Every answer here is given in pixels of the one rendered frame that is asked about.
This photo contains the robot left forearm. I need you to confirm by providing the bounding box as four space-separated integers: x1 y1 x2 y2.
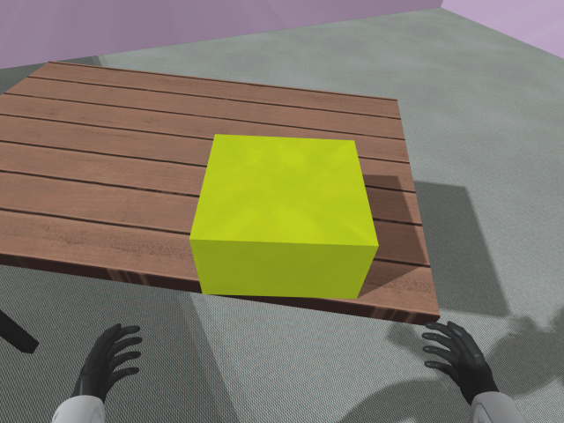
51 395 106 423

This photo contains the left robot hand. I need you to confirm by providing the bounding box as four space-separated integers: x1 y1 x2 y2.
71 323 143 404

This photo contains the right robot hand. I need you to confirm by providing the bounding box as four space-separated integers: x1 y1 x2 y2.
422 321 499 406

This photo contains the robot right forearm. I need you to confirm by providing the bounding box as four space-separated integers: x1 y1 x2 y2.
470 391 530 423

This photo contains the table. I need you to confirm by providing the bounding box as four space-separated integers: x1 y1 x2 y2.
0 61 440 354

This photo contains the carton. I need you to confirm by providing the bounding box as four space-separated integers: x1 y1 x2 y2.
189 134 379 299

